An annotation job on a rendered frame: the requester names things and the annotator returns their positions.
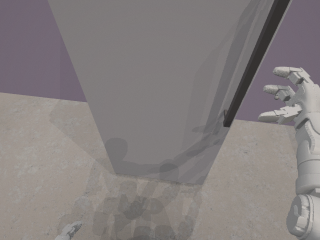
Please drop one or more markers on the left robot hand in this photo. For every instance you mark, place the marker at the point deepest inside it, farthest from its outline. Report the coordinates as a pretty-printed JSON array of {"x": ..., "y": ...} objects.
[{"x": 69, "y": 231}]

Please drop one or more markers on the robot right upper arm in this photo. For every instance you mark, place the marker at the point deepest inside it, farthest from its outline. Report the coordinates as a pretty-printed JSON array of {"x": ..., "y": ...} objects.
[{"x": 303, "y": 219}]

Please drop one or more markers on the fridge door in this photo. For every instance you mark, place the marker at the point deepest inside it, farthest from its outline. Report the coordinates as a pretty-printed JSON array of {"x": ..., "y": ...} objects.
[{"x": 158, "y": 74}]

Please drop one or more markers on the handle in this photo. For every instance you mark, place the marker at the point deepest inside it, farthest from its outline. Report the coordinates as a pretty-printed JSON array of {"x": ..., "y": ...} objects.
[{"x": 273, "y": 19}]

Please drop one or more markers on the right robot forearm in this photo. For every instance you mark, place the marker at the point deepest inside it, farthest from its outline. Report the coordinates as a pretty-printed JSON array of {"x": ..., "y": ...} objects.
[{"x": 308, "y": 154}]

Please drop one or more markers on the right robot hand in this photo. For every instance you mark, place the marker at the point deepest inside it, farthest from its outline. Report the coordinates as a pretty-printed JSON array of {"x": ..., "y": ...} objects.
[{"x": 307, "y": 97}]

